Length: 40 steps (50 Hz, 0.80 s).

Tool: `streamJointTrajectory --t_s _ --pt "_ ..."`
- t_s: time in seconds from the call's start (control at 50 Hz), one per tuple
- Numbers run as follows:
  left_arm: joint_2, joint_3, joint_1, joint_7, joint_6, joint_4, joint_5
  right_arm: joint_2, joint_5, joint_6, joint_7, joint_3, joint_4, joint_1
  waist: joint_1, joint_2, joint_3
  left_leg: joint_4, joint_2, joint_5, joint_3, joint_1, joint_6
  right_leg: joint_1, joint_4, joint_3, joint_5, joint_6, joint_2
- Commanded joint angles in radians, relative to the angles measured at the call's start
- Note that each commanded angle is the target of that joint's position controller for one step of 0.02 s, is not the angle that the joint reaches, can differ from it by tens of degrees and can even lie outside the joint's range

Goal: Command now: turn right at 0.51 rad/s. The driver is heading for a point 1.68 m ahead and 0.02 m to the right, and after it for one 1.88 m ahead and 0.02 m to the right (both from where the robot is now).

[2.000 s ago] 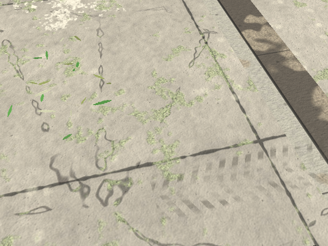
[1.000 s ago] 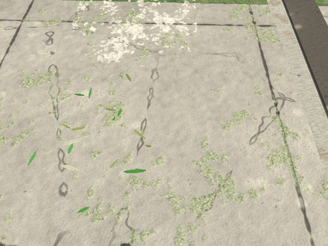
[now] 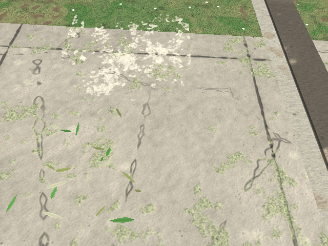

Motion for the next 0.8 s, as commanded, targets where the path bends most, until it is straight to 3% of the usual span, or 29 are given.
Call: streamJointTrajectory --t_s 0.02,0.08,0.12,0.22,0.28,0.3,0.32,0.34,0.36,0.38,0.4,0.42,0.46,0.48,0.52,0.58,0.62,0.74,0.76,0.8 --pt "0.090 0.023 0.077 -0.012 0.005 -0.019 0.005 -0.104 0.002 -0.027 -0.001 -0.017 -0.107 -0.118 0.046 0.165 -0.012 -0.146 0.234 0.296 -0.138 0.001 0.139 -0.039 0.229 -0.043 -0.018 0.025 -0.049" --pt "0.071 0.008 -0.019 -0.025 0.011 -0.058 -0.003 -0.131 0.003 -0.025 0.001 -0.029 -0.076 0.006 -0.029 0.172 -0.023 -0.096 0.266 0.449 -0.119 0.171 0.162 -0.100 0.117 -0.068 -0.039 0.053 -0.075" --pt "0.062 0.001 -0.050 -0.032 0.015 -0.078 -0.008 -0.151 0.002 -0.023 0.005 -0.039 -0.065 0.043 -0.053 0.188 -0.038 -0.073 0.292 0.496 -0.109 0.223 0.170 -0.080 0.038 -0.083 -0.071 0.056 -0.087" --pt "0.052 -0.011 -0.071 -0.037 0.017 -0.112 -0.025 -0.184 -0.004 -0.021 0.028 -0.056 -0.068 0.014 -0.052 0.231 -0.061 -0.020 0.310 0.556 -0.034 0.148 0.151 0.111 -0.165 -0.163 -0.104 0.017 -0.090" --pt "0.048 -0.012 -0.041 -0.033 0.009 -0.118 -0.026 -0.196 0.005 -0.016 0.036 -0.065 -0.066 -0.009 -0.026 0.229 -0.076 0.051 0.317 0.523 -0.003 0.114 0.120 0.214 -0.340 -0.192 -0.031 -0.015 -0.080" --pt "0.045 -0.012 -0.010 -0.028 0.001 -0.111 -0.018 -0.195 0.013 -0.013 0.036 -0.066 -0.065 -0.022 0.005 0.199 -0.082 0.113 0.303 0.443 0.033 0.064 0.080 0.298 -0.480 -0.193 0.090 -0.031 -0.073" --pt "0.081 -0.004 0.019 -0.017 -0.013 -0.104 -0.003 -0.181 0.012 -0.012 0.037 -0.066 -0.057 0.008 0.023 0.101 -0.099 0.233 0.272 0.281 0.080 -0.042 0.018 0.419 -0.602 -0.092 0.198 -0.050 -0.111" --pt "0.196 0.017 0.038 -0.006 -0.028 -0.117 0.006 -0.100 -0.006 -0.005 0.042 -0.047 -0.089 0.042 -0.005 -0.176 -0.108 0.491 0.160 -0.252 0.163 -0.299 -0.056 0.563 -0.645 0.270 0.456 -0.110 -0.388" --pt "0.279 0.044 0.113 -0.009 -0.032 -0.106 -0.011 -0.088 -0.002 0.012 0.023 -0.035 -0.146 -0.072 0.069 -0.227 -0.090 0.621 0.037 -0.431 0.054 -0.412 -0.073 0.488 -0.599 0.411 0.761 -0.284 -0.520" --pt "0.205 0.027 0.108 -0.006 -0.032 -0.099 -0.020 -0.116 0.002 0.021 0.021 -0.039 -0.127 -0.067 0.054 -0.086 -0.077 0.698 0.081 -0.377 -0.004 -0.413 -0.073 0.496 -0.593 0.309 0.776 -0.309 -0.483" --pt "0.129 0.001 0.030 0.002 -0.032 -0.108 -0.021 -0.109 0.018 0.021 0.028 -0.039 -0.101 -0.050 0.017 -0.059 -0.039 0.689 0.093 -0.289 -0.019 -0.382 -0.069 0.443 -0.604 0.210 0.731 -0.281 -0.418" --pt "0.077 -0.018 -0.048 0.010 -0.030 -0.118 -0.012 -0.114 0.024 0.016 0.035 -0.040 -0.076 -0.025 -0.020 -0.047 -0.027 0.640 0.105 -0.216 -0.023 -0.348 -0.070 0.424 -0.616 0.135 0.692 -0.232 -0.352" --pt "0.030 -0.044 -0.073 0.025 -0.039 -0.112 -0.012 -0.117 0.007 0.021 0.049 -0.040 -0.032 0.031 -0.033 -0.072 -0.071 0.604 0.089 -0.144 -0.004 -0.254 -0.081 0.433 -0.615 0.044 0.787 -0.203 -0.301" --pt "0.015 -0.054 -0.064 0.027 -0.046 -0.099 -0.009 -0.102 0.011 0.027 0.055 -0.035 -0.017 0.045 -0.034 -0.058 -0.085 0.559 0.082 -0.133 -0.010 -0.208 -0.084 0.430 -0.620 0.018 0.785 -0.193 -0.300" --pt "0.020 -0.064 -0.044 0.033 -0.055 -0.068 -0.001 -0.074 0.020 0.035 0.060 -0.025 0.001 0.041 -0.020 -0.051 -0.065 0.435 0.067 -0.132 -0.026 -0.155 -0.085 0.422 -0.636 -0.008 0.697 -0.176 -0.304" --pt "0.087 -0.050 -0.025 0.042 -0.048 -0.040 0.002 -0.095 0.017 0.039 0.056 -0.029 0.001 0.006 0.008 -0.082 -0.020 0.362 0.040 -0.161 -0.023 -0.151 -0.068 0.409 -0.622 0.001 0.587 -0.185 -0.330" --pt "0.106 -0.041 -0.014 0.043 -0.041 -0.031 -0.002 -0.104 0.018 0.036 0.054 -0.032 -0.001 -0.002 0.016 -0.073 -0.008 0.375 0.040 -0.196 -0.009 -0.177 -0.061 0.412 -0.611 0.024 0.561 -0.211 -0.361" --pt "0.099 -0.027 -0.024 0.047 -0.037 -0.022 0.003 -0.070 0.023 0.027 0.058 -0.029 -0.018 -0.010 0.009 -0.048 -0.020 0.359 0.047 -0.263 0.028 -0.180 -0.039 0.424 -0.570 0.030 0.604 -0.253 -0.412" --pt "0.107 -0.022 -0.013 0.044 -0.038 -0.020 0.005 -0.067 0.022 0.025 0.062 -0.028 -0.021 -0.006 0.014 -0.054 -0.046 0.333 0.043 -0.266 0.042 -0.161 -0.029 0.430 -0.585 0.031 0.489 -0.249 -0.417" --pt "0.129 -0.010 -0.010 0.036 -0.038 -0.019 0.010 -0.070 0.018 0.021 0.077 -0.029 -0.036 -0.019 0.013 -0.061 -0.040 0.252 0.035 -0.257 0.061 -0.106 0.003 0.382 -0.638 0.050 0.080 -0.235 -0.418"
Velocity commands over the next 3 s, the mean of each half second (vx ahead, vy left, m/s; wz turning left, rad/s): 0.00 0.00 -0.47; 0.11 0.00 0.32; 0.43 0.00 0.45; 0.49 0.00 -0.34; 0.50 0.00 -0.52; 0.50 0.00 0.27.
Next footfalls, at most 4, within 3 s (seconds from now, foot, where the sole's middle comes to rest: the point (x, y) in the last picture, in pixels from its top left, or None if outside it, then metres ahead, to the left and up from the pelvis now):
0.32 right None -0.01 -0.12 -0.78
0.86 left None -0.01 0.06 -0.78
1.34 right None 0.36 -0.09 -0.78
1.78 left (120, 233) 0.53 0.17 -0.78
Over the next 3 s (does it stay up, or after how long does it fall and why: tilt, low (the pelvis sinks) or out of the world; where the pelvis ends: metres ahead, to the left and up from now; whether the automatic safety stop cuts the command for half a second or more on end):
stays up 1.06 -0.01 -0.01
